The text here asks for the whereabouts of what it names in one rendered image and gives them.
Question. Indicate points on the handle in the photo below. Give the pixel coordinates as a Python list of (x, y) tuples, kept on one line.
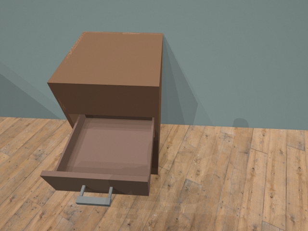
[(97, 201)]

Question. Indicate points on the cabinet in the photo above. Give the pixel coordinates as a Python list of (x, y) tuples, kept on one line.
[(114, 74)]

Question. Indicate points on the drawer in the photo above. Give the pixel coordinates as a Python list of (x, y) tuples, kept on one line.
[(103, 152)]

